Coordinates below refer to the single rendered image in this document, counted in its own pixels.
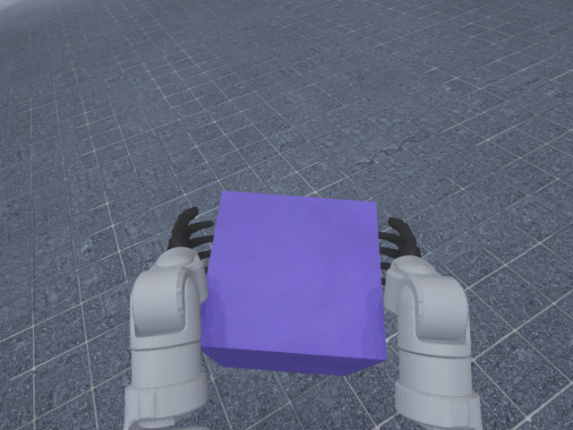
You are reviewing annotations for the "left robot hand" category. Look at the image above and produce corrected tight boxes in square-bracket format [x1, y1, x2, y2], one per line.
[167, 207, 214, 274]

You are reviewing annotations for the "right robot forearm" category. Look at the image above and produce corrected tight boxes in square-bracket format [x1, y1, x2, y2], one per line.
[383, 255, 483, 430]

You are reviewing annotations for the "left robot forearm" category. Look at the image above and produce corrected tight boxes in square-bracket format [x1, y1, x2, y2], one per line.
[124, 247, 209, 430]

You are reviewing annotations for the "carton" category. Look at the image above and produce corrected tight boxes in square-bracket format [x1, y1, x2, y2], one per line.
[200, 191, 387, 376]

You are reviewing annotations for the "right robot hand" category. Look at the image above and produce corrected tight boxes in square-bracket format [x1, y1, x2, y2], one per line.
[378, 217, 422, 286]

